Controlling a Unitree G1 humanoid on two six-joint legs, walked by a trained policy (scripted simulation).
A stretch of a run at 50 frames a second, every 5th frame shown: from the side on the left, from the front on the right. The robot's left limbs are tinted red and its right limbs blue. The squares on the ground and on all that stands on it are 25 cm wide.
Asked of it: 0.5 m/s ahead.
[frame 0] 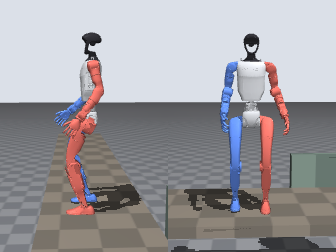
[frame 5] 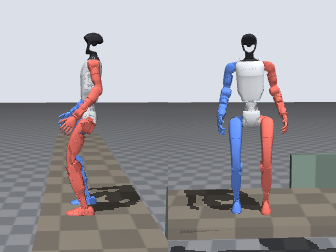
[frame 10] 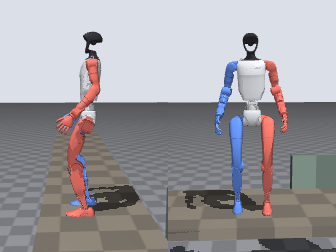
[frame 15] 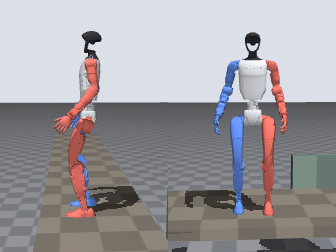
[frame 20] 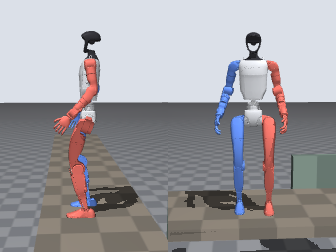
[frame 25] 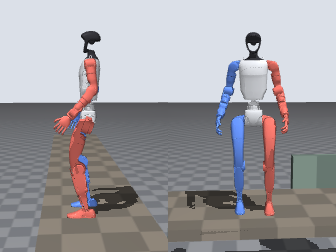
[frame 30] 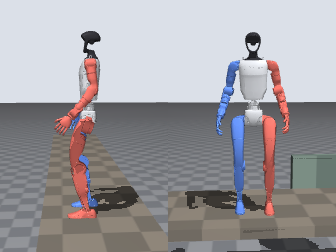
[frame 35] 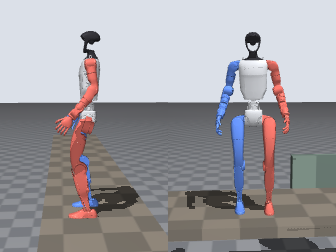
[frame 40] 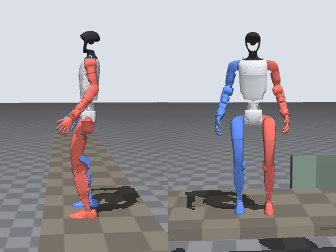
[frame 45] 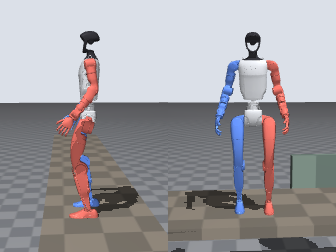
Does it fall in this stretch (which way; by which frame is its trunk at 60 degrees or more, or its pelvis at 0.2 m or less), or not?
no
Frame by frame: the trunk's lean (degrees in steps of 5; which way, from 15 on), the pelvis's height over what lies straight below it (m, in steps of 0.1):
0: 0, 0.8
5: 5, 0.8
10: 5, 0.8
15: 5, 0.8
20: 5, 0.8
25: 0, 0.8
30: 0, 0.8
35: 0, 0.8
40: 0, 0.8
45: 0, 0.8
